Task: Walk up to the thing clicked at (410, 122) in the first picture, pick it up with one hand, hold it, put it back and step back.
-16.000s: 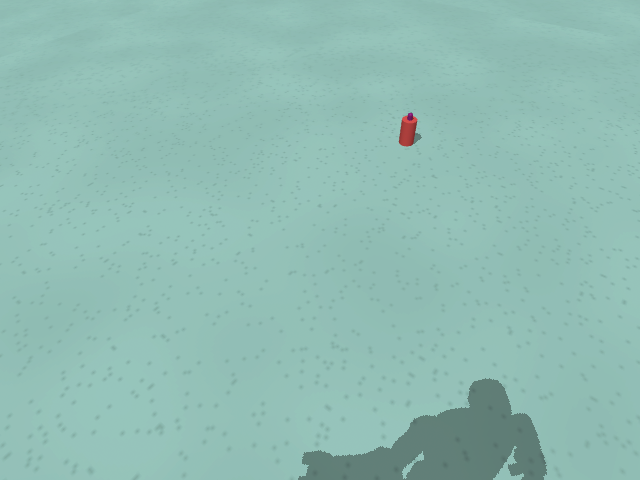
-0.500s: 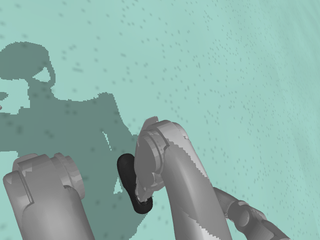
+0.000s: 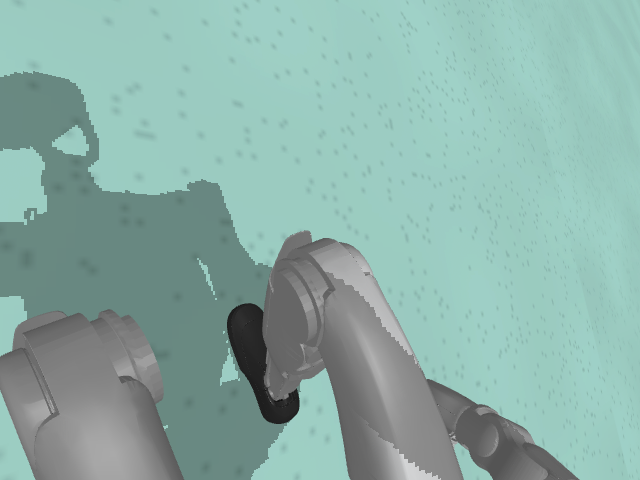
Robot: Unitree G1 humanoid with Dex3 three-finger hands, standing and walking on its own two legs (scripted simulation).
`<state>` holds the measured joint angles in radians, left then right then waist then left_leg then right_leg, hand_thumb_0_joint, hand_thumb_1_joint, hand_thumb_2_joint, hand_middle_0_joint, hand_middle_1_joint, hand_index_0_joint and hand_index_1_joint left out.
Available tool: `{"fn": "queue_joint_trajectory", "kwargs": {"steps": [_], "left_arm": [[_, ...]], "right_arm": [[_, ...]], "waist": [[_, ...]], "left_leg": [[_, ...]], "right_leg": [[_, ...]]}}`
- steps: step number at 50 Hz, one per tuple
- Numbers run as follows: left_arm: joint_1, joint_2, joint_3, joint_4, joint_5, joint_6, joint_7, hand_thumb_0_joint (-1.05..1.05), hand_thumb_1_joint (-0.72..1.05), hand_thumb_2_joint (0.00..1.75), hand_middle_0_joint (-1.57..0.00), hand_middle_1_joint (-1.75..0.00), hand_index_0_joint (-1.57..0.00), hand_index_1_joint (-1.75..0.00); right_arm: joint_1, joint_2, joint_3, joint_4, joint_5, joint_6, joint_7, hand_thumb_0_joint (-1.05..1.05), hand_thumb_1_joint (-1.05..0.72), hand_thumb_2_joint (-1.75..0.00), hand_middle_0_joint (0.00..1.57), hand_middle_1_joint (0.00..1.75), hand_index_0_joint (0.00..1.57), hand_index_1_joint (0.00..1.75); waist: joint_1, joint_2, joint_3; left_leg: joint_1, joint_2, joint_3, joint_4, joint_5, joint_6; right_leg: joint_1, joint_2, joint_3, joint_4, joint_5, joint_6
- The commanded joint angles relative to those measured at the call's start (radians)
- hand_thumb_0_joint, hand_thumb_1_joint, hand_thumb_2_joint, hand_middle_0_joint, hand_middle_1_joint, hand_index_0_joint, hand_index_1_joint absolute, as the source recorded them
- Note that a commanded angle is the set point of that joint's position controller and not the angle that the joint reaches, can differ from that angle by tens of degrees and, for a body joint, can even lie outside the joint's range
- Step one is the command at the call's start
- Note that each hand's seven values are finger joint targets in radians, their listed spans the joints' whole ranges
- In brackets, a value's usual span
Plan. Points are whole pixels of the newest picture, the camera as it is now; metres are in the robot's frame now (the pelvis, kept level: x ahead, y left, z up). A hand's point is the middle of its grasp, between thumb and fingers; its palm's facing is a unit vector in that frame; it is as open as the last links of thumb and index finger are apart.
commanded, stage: settle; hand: left
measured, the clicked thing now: out of the picture +0.49 +0.26 -0.21
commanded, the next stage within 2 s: lift in 1.74 s
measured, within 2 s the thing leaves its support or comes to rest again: leaves its support in 0.28 s
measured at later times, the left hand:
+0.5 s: hand out of the picture +0.47 +0.28 -0.12, palm faces +0.31 -0.95 -0.03, open 9.0 cm
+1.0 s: hand out of the picture +0.46 +0.28 -0.02, palm faces +0.29 -0.96 -0.05, open 9.0 cm
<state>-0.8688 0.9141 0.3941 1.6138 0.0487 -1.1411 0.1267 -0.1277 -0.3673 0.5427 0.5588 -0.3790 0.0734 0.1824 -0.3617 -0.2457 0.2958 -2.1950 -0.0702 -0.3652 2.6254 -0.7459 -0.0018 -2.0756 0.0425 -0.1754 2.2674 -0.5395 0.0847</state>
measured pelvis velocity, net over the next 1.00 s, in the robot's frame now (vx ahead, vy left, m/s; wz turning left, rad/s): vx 0.01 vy -0.01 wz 0.13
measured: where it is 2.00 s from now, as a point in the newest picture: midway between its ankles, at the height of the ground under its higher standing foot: (197, 445)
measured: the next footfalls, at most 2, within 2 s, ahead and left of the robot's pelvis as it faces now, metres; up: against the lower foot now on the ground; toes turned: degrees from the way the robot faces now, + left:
none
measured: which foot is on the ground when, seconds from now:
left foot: down 0.00-1.00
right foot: down 0.00-1.00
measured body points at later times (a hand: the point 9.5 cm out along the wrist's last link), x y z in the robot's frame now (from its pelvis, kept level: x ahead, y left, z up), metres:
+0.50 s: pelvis +0.00 +0.00 +0.01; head +0.23 +0.19 +0.35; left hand +0.45 +0.33 -0.12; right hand +0.13 -0.25 -0.03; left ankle +0.07 +0.11 -0.27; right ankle +0.17 -0.15 -0.27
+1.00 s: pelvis +0.01 -0.01 +0.04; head +0.21 +0.12 +0.42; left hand +0.44 +0.33 -0.02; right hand +0.15 -0.26 -0.05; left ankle +0.07 +0.11 -0.27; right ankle +0.17 -0.15 -0.27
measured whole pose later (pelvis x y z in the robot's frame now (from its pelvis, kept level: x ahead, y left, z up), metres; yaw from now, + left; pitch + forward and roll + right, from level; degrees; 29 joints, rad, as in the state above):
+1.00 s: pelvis +0.01 -0.01 +0.04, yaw +7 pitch +29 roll -12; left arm -0.75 0.54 0.34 1.05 -0.02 -0.69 -0.05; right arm 0.10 -0.31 0.19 0.63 -0.15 0.09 0.14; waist -0.21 -0.03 -0.02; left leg -2.22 -0.07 -0.18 2.43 -0.72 0.00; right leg -2.16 -0.03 -0.03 2.23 -0.58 0.06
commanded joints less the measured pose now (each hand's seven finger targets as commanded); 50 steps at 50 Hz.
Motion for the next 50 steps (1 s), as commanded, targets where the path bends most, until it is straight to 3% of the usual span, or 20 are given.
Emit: {"fn": "queue_joint_trajectory", "kwargs": {"steps": [1,6,7,9,13,15,20,24,25,28,29,32,37,38,39,42,43,44,46,50], "left_arm": [[-0.243,0.081,-0.012,-0.142,0.015,-0.065,-0.024,0.00,0.31,1.20,-1.13,-1.26,-1.11,-1.29],[-0.260,0.098,0.005,-0.212,0.004,-0.056,-0.027,0.00,0.22,1.21,-1.19,-1.31,-1.18,-1.34],[-0.254,0.071,-0.005,-0.211,0.002,-0.052,-0.030,0.00,0.23,1.21,-1.20,-1.31,-1.18,-1.34],[-0.284,0.110,0.010,-0.298,0.007,-0.047,-0.029,0.00,0.21,1.20,-1.19,-1.32,-1.18,-1.35],[-0.311,0.095,0.030,-0.418,0.003,-0.021,-0.028,0.00,0.23,1.22,-1.22,-1.34,-1.20,-1.36],[-0.309,0.099,0.032,-0.480,0.010,0.000,-0.031,0.00,0.22,1.23,-1.24,-1.36,-1.22,-1.39],[-0.277,0.025,-0.005,-0.551,0.005,0.079,-0.048,0.00,0.22,1.22,-1.24,-1.36,-1.23,-1.39],[-0.243,-0.017,-0.020,-0.622,-0.014,0.144,-0.076,0.00,0.20,1.20,-1.25,-1.36,-1.25,-1.38],[-0.232,-0.066,-0.059,-0.621,-0.018,0.159,-0.090,0.00,0.22,1.20,-1.24,-1.35,-1.24,-1.37],[-0.224,-0.085,-0.044,-0.657,-0.038,0.202,-0.109,0.00,0.22,1.19,-1.24,-1.35,-1.24,-1.36],[-0.222,-0.113,-0.062,-0.680,-0.043,0.214,-0.120,0.00,0.22,1.18,-1.23,-1.34,-1.23,-1.35],[-0.226,-0.161,-0.073,-0.682,-0.063,0.250,-0.141,0.00,0.20,1.19,-1.23,-1.35,-1.23,-1.36],[-0.255,-0.179,-0.073,-0.751,-0.074,0.294,-0.172,0.00,0.21,1.18,-1.21,-1.34,-1.22,-1.35],[-0.261,-0.161,-0.038,-0.754,-0.078,0.302,-0.170,0.00,0.21,1.18,-1.22,-1.34,-1.23,-1.35],[-0.271,-0.164,-0.039,-0.787,-0.079,0.307,-0.171,0.00,0.22,1.19,-1.24,-1.35,-1.24,-1.36],[-0.354,-0.204,-0.071,-0.868,-0.085,0.318,-0.180,0.00,0.21,1.20,-1.25,-1.37,-1.25,-1.38],[-0.315,-0.182,-0.044,-0.856,-0.086,0.329,-0.179,0.00,0.17,1.20,-1.25,-1.37,-1.25,-1.39],[-0.323,-0.194,-0.054,-0.852,-0.089,0.341,-0.184,0.00,0.16,1.20,-1.25,-1.37,-1.25,-1.39],[-0.248,-0.202,-0.020,-0.769,-0.095,0.361,-0.183,0.00,0.17,1.20,-1.23,-1.36,-1.22,-1.38],[-0.329,-0.212,-0.046,-0.877,-0.091,0.370,-0.184,0.00,0.17,1.21,-1.26,-1.38,-1.25,-1.40]], "right_arm": [[0.071,-0.380,-0.119,0.015,-0.004,0.013,-0.023,0.00,-0.90,-0.91,0.20,0.30,0.20,0.30],[0.086,-0.374,-0.127,0.024,0.002,0.014,-0.024,0.00,-0.90,-0.91,0.20,0.30,0.20,0.30],[0.094,-0.377,-0.132,0.022,0.005,0.016,-0.022,0.00,-0.90,-0.91,0.20,0.30,0.20,0.30],[0.097,-0.373,-0.142,0.028,0.007,0.016,-0.023,0.00,-0.90,-0.91,0.20,0.30,0.20,0.30],[0.124,-0.367,-0.169,0.033,0.015,0.015,-0.016,0.00,-0.90,-0.91,0.20,0.30,0.20,0.30],[0.140,-0.361,-0.192,0.036,0.023,0.018,-0.014,0.00,-0.90,-0.91,0.20,0.30,0.20,0.30],[0.190,-0.340,-0.239,0.037,0.053,0.018,-0.014,0.00,-0.89,-0.90,0.20,0.30,0.20,0.30],[0.228,-0.320,-0.273,0.039,0.085,0.011,-0.017,0.00,-0.90,-0.90,0.20,0.30,0.20,0.30],[0.239,-0.320,-0.287,0.047,0.093,0.012,-0.015,0.00,-0.89,-0.90,0.20,0.30,0.20,0.30],[0.262,-0.312,-0.316,0.032,0.122,0.005,-0.016,0.00,-0.89,-0.90,0.20,0.30,0.20,0.30],[0.256,-0.305,-0.327,0.027,0.131,0.002,-0.018,0.00,-0.89,-0.90,0.20,0.30,0.20,0.30],[0.288,-0.296,-0.357,0.036,0.154,0.001,-0.021,0.00,-0.89,-0.90,0.20,0.30,0.20,0.30],[0.307,-0.270,-0.397,0.034,0.181,-0.001,-0.032,0.00,-0.90,-0.90,0.20,0.30,0.20,0.30],[0.312,-0.274,-0.409,0.030,0.189,0.001,-0.037,0.00,-0.89,-0.90,0.20,0.30,0.20,0.30],[0.316,-0.266,-0.414,0.029,0.192,0.002,-0.038,0.00,-0.90,-0.90,0.20,0.30,0.20,0.30],[0.334,-0.250,-0.433,0.028,0.205,0.003,-0.046,0.00,-0.90,-0.90,0.20,0.30,0.20,0.30],[0.348,-0.239,-0.436,0.039,0.209,0.004,-0.050,0.00,-0.90,-0.90,0.20,0.30,0.20,0.30],[0.346,-0.230,-0.443,0.032,0.215,0.003,-0.055,0.00,-0.90,-0.90,0.20,0.30,0.20,0.30],[0.370,-0.232,-0.453,0.044,0.218,0.009,-0.060,0.00,-0.90,-0.90,0.20,0.30,0.20,0.30],[0.385,-0.217,-0.477,0.043,0.229,0.011,-0.072,0.00,-0.90,-0.90,0.20,0.30,0.20,0.30]], "waist": [[-0.147,0.590,-0.553],[-0.121,0.623,-0.594],[-0.130,0.625,-0.595],[-0.105,0.670,-0.620],[-0.098,0.723,-0.666],[-0.074,0.746,-0.713],[-0.056,0.726,-0.760],[-0.018,0.703,-0.786],[-0.023,0.700,-0.772],[0.005,0.680,-0.794],[0.019,0.666,-0.789],[0.020,0.620,-0.775],[0.062,0.606,-0.836],[0.073,0.605,-0.846],[0.087,0.616,-0.876],[0.080,0.623,-0.925],[0.101,0.622,-0.973],[0.103,0.608,-0.983],[0.103,0.571,-0.967],[0.117,0.578,-1.049]], "left_leg": [[0.423,0.084,0.052,-0.395,0.197,-0.034],[0.450,0.084,0.063,-0.393,0.219,-0.037],[0.466,0.085,0.058,-0.399,0.234,-0.040],[0.489,0.087,0.068,-0.404,0.241,-0.043],[0.544,0.090,0.068,-0.419,0.294,-0.054],[0.559,0.087,0.080,-0.432,0.292,-0.054],[0.521,0.079,0.114,-0.449,0.269,-0.044],[0.494,0.071,0.137,-0.463,0.247,-0.036],[0.479,0.068,0.137,-0.480,0.227,-0.035],[0.474,0.063,0.135,-0.507,0.196,-0.033],[0.463,0.062,0.136,-0.516,0.181,-0.031],[0.424,0.055,0.144,-0.527,0.123,-0.022],[0.423,0.046,0.173,-0.548,0.086,-0.015],[0.429,0.046,0.169,-0.566,0.063,-0.015],[0.449,0.046,0.171,-0.576,0.072,-0.019],[0.471,0.042,0.182,-0.584,0.093,-0.018],[0.488,0.039,0.204,-0.570,0.137,-0.015],[0.467,0.036,0.219,-0.564,0.137,-0.011],[0.449,0.034,0.228,-0.564,0.146,-0.008],[0.482,0.030,0.253,-0.576,0.184,-0.006]], "right_leg": [[0.299,0.018,-0.155,-0.093,0.164,-0.074],[0.301,0.015,-0.145,-0.087,0.174,-0.078],[0.300,0.011,-0.148,-0.086,0.183,-0.078],[0.289,0.009,-0.138,-0.080,0.179,-0.082],[0.276,0.001,-0.130,-0.071,0.200,-0.086],[0.283,-0.003,-0.116,-0.076,0.195,-0.090],[0.283,-0.009,-0.098,-0.101,0.189,-0.094],[0.267,-0.013,-0.082,-0.116,0.176,-0.100],[0.258,-0.018,-0.081,-0.112,0.163,-0.101],[0.225,-0.022,-0.072,-0.112,0.138,-0.105],[0.198,-0.025,-0.066,-0.109,0.123,-0.107],[0.177,-0.029,-0.052,-0.126,0.087,-0.107],[0.173,-0.037,-0.020,-0.141,0.046,-0.111],[0.155,-0.041,-0.016,-0.144,0.024,-0.113],[0.159,-0.043,-0.009,-0.139,0.028,-0.115],[0.156,-0.047,0.003,-0.145,0.044,-0.117],[0.193,-0.044,0.014,-0.152,0.072,-0.118],[0.199,-0.044,0.023,-0.161,0.069,-0.118],[0.215,-0.048,0.030,-0.169,0.074,-0.115],[0.245,-0.051,0.045,-0.186,0.096,-0.119]]}}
